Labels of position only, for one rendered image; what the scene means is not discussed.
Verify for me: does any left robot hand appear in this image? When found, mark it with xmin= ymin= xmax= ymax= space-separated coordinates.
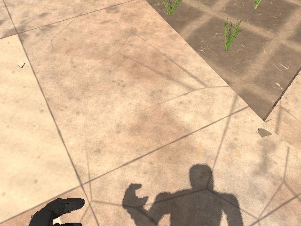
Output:
xmin=28 ymin=198 xmax=85 ymax=226

